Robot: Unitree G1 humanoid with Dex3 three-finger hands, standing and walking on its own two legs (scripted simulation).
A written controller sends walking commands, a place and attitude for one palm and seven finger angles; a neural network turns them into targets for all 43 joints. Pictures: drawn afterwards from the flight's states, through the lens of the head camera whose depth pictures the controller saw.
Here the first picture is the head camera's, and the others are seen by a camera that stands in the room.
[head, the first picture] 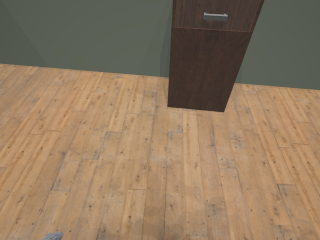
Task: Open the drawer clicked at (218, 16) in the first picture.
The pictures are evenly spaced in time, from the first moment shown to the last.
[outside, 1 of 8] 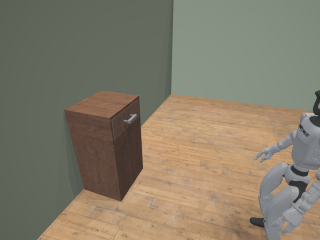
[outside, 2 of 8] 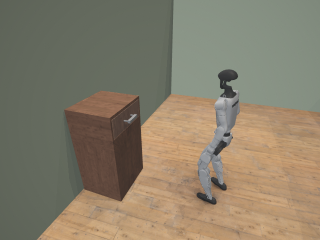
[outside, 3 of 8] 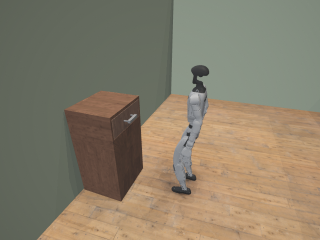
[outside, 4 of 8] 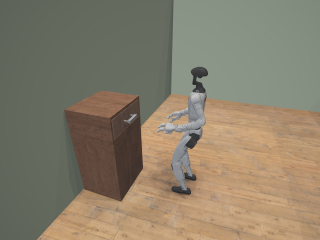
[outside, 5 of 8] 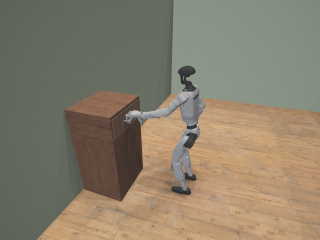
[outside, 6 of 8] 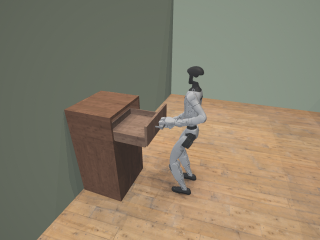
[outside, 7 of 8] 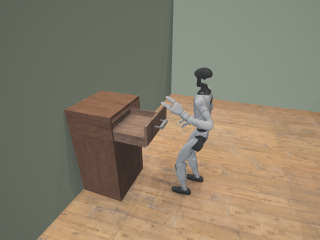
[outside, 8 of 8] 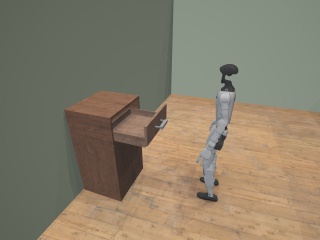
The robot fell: no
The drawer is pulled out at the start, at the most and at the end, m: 0.00 0.30 0.30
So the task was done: yes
